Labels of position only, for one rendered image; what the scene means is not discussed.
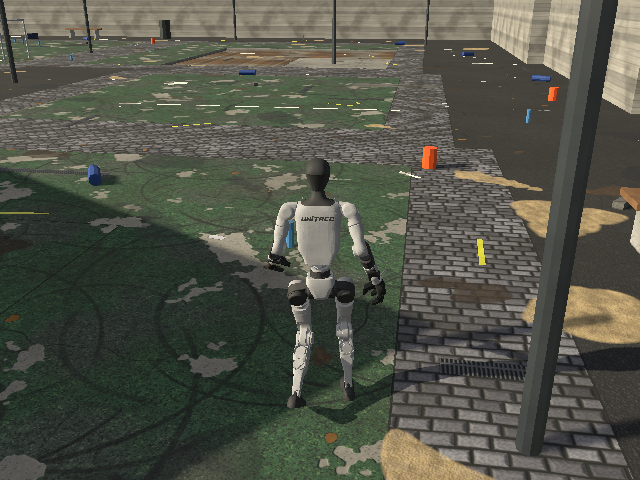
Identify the left robot upper arm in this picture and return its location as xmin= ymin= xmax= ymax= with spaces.
xmin=271 ymin=202 xmax=298 ymax=256

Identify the robot right shin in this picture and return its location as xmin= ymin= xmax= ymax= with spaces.
xmin=339 ymin=323 xmax=354 ymax=388

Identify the robot right hand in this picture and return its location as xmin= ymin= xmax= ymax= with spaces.
xmin=363 ymin=279 xmax=386 ymax=305

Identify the robot left hand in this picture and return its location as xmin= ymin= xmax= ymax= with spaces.
xmin=267 ymin=256 xmax=291 ymax=272

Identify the right robot upper arm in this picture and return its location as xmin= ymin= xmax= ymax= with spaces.
xmin=339 ymin=201 xmax=369 ymax=258

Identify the right robot forearm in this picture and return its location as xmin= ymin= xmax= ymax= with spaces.
xmin=359 ymin=241 xmax=382 ymax=285

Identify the left robot forearm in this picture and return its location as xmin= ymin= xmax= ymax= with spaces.
xmin=268 ymin=240 xmax=282 ymax=265

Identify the left robot thigh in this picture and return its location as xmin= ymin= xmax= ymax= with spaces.
xmin=287 ymin=280 xmax=314 ymax=347

